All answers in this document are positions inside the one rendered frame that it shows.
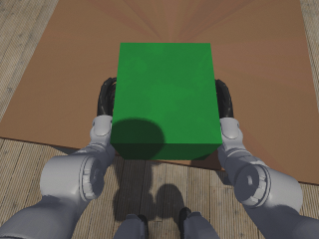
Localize left robot hand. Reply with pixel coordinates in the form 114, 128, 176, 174
97, 77, 117, 117

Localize left robot upper arm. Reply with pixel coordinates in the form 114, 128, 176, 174
0, 154, 105, 239

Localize right robot shin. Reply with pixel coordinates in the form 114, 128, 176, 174
183, 211, 202, 239

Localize robot left thigh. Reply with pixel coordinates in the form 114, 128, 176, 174
113, 218, 146, 239

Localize robot left forearm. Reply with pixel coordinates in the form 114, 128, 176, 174
40, 115, 116, 194

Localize carton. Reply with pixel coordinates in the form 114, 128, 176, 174
110, 42, 222, 160

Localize right robot upper arm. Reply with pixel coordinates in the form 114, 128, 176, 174
233, 163, 319, 239

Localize right robot hand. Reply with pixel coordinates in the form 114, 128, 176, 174
214, 79, 234, 119

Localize robot right forearm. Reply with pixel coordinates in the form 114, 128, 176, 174
217, 118, 303, 196

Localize table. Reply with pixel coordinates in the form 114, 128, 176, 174
0, 0, 319, 186

